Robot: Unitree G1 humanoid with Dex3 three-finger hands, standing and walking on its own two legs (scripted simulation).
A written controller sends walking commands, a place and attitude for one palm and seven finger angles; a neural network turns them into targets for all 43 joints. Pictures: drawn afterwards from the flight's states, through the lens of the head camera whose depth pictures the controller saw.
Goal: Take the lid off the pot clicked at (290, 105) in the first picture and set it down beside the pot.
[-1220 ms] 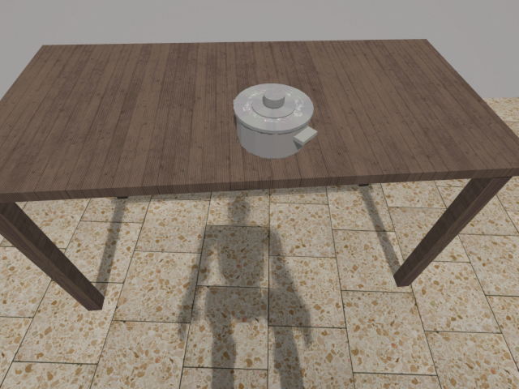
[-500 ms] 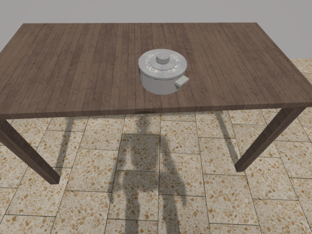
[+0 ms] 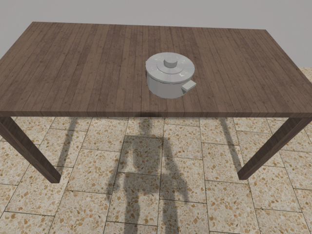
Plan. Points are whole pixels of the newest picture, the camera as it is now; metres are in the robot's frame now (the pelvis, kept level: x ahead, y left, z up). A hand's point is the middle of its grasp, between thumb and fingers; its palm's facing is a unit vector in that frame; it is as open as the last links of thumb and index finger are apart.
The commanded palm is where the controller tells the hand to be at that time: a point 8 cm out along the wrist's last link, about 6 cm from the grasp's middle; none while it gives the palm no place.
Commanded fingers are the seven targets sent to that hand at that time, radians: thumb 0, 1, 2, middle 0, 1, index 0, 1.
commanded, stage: take the last steps up to it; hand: left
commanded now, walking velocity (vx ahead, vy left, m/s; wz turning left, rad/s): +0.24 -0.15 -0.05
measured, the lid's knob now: (170, 61) +0.67 -0.01 +0.08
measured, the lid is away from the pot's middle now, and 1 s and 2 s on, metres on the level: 0.00 0.00 0.00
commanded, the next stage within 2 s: come to a stop and stand still in 0.34 s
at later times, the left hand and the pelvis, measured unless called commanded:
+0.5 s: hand out of the picture +0.07 +0.13 -0.20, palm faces +0.05 -1.00 -0.08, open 7.4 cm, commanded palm none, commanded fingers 0.00 0.90 0.90 -0.20 -0.30 -0.20 -0.30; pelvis +0.14 -0.02 -0.02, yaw -1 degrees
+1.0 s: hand (124, 197) +0.25 +0.11 -0.16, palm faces +0.00 -0.95 -0.30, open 7.4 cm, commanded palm none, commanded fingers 0.00 0.90 0.90 -0.20 -0.30 -0.20 -0.30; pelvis +0.17 -0.09 -0.01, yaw +0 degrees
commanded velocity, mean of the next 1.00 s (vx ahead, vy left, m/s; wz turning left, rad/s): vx -0.03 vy -0.01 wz -0.02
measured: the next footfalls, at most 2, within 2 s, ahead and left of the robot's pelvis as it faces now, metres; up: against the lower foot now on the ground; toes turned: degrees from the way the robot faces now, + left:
left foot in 0.44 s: +0.21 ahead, +0.06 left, +0.00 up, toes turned +7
right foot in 0.88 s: +0.24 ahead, -0.22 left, +0.00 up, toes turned +0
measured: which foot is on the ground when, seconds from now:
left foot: down 0.00-0.12, up 0.14-0.42, down 0.44-0.88, up 0.90-1.00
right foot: down 0.00-0.44, up 0.46-0.86, down 0.88-1.00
